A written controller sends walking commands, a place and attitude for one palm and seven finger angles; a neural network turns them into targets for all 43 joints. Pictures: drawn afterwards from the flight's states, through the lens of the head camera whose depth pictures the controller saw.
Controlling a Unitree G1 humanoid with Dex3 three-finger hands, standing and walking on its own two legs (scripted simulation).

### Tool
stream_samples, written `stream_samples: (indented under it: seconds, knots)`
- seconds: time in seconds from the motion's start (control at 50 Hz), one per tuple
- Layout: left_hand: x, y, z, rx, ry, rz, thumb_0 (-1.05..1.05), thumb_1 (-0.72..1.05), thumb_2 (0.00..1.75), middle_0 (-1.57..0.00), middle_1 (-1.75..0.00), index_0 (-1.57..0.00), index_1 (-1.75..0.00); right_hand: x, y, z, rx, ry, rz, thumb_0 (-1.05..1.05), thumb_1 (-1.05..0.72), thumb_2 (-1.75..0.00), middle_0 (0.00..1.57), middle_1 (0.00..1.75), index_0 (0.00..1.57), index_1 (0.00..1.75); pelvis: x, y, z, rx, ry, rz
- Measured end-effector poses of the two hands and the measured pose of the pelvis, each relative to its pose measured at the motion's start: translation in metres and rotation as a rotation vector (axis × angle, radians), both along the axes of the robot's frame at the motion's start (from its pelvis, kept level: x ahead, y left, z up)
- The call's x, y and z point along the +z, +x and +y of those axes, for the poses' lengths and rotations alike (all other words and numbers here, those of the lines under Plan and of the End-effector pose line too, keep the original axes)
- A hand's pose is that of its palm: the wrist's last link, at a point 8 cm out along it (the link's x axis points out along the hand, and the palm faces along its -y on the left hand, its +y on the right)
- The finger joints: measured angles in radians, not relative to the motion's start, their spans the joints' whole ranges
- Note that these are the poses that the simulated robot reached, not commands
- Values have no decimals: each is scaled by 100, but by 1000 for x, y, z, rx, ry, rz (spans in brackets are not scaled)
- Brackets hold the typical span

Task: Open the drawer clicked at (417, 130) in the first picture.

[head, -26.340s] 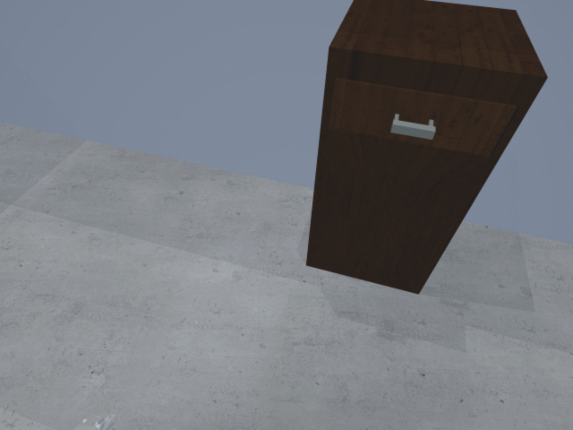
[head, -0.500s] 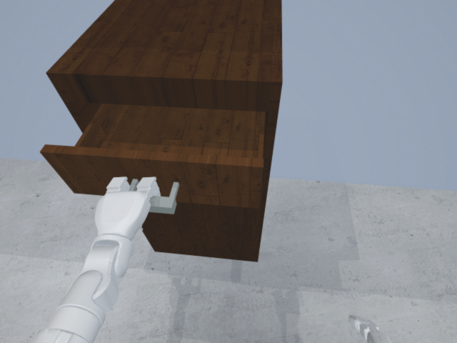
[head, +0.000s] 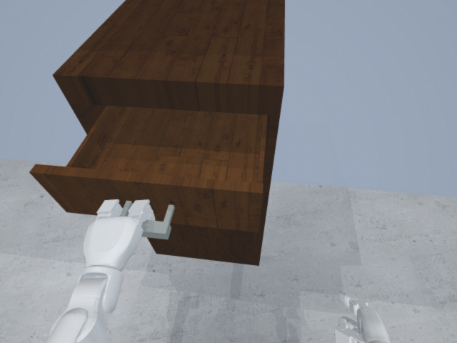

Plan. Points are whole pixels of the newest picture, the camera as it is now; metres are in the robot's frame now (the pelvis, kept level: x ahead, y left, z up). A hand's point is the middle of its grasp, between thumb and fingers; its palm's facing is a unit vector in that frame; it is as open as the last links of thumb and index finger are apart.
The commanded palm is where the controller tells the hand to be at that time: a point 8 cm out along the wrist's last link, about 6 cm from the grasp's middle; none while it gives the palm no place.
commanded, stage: pull the drawer open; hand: left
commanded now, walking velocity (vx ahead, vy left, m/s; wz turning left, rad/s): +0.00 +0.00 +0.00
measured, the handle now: (145, 217) +0.33 +0.19 +0.03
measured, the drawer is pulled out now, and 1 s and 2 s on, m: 0.20 0.30 0.30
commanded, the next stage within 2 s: open the thumb to release the handle in 1.32 s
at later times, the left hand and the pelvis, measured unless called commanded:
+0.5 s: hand (117, 279) +0.22 +0.21 +0.00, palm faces -0.01 -0.12 -0.99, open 5.5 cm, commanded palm +0.18 +0.21 +0.06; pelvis +0.00 +0.00 +0.00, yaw -1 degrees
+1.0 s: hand (103, 315) +0.17 +0.22 +0.00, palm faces -0.01 -0.11 -0.99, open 5.6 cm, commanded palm +0.12 +0.21 +0.06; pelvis -0.01 -0.01 -0.02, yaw -1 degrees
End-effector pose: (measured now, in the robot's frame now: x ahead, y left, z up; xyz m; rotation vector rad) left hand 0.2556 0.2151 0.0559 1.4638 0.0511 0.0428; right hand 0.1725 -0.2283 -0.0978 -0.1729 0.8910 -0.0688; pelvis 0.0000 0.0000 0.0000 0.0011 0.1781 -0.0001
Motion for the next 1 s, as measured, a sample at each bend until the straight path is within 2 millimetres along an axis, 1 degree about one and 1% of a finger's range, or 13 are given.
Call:
stream_samples:
  seconds: [0.2,0.3,0.44,0.52,0.86,1.0]
  knots:
    - [0,-28,1,14,3,-2,3,74,81,-29,-135,-42,-135,0,11,1,31,0,-19,1,-91,-90,20,30,20,30,-2,2,-1,-1,2,-1]
    - [0,-38,1,23,1,-3,2,74,81,-30,-135,-42,-135,-1,16,4,45,6,-28,1,-91,-90,20,30,20,30,-3,3,-2,-2,4,0]
    - [0,-48,2,36,-2,3,2,75,80,-30,-135,-42,-135,1,21,7,58,17,-53,1,-91,-90,20,30,20,30,-4,4,-4,-7,7,-2]
    - [1,-58,2,42,-12,12,3,74,79,-30,-135,-42,-135,2,23,7,63,24,-68,1,-91,-90,20,30,20,30,-5,4,-5,-12,8,-2]
    - [1,-105,5,46,-3,22,2,74,78,-30,-135,-42,-135,-6,18,4,104,18,-67,1,-91,-90,20,30,20,30,-14,-2,-6,-18,13,10]
    - [2,-110,5,42,-2,8,1,74,77,-31,-134,-40,-135,-9,12,5,104,25,-70,1,-91,-90,20,30,20,30,-18,-5,-6,-26,16,16]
